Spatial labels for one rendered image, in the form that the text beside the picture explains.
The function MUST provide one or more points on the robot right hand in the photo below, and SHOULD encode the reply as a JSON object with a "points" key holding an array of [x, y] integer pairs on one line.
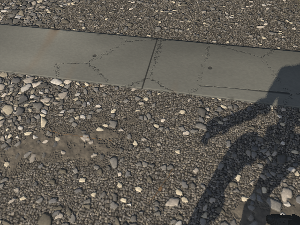
{"points": [[278, 219]]}

